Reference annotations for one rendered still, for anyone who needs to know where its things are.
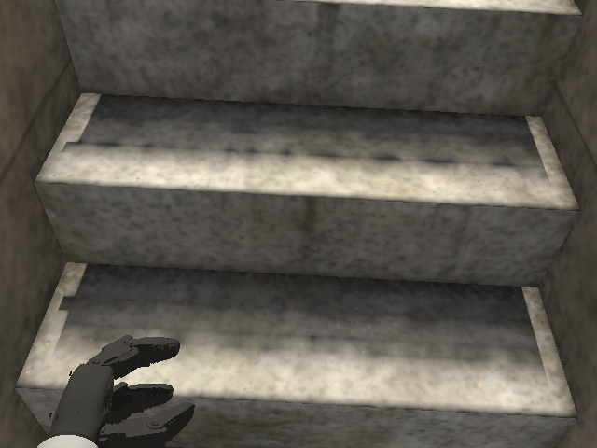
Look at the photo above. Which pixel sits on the left robot hand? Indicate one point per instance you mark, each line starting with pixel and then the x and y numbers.
pixel 93 408

